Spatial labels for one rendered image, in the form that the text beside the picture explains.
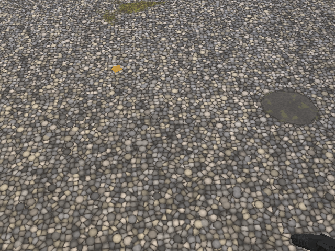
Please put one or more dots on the right robot hand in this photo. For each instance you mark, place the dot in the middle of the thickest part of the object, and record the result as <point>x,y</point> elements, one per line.
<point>313,242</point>

